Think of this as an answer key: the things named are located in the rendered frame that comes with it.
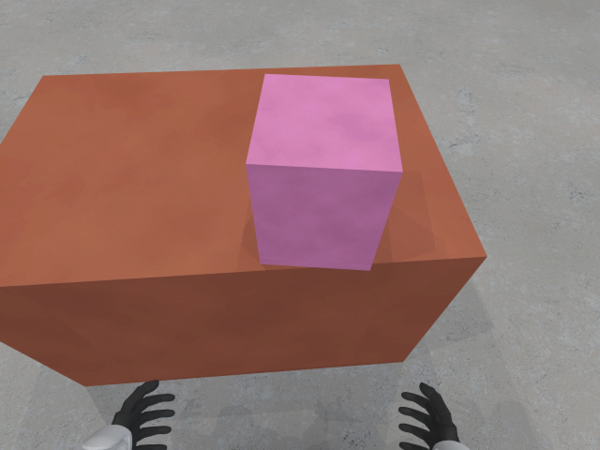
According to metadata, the left robot hand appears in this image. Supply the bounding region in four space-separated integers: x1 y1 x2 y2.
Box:
112 380 175 450

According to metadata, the right robot hand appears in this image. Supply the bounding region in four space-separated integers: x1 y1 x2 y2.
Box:
398 382 460 450

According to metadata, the left robot forearm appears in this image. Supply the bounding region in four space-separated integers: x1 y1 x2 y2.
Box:
71 425 132 450

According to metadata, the pedestal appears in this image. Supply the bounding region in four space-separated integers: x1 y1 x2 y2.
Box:
0 64 487 386

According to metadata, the carton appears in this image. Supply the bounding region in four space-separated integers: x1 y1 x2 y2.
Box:
246 74 403 271

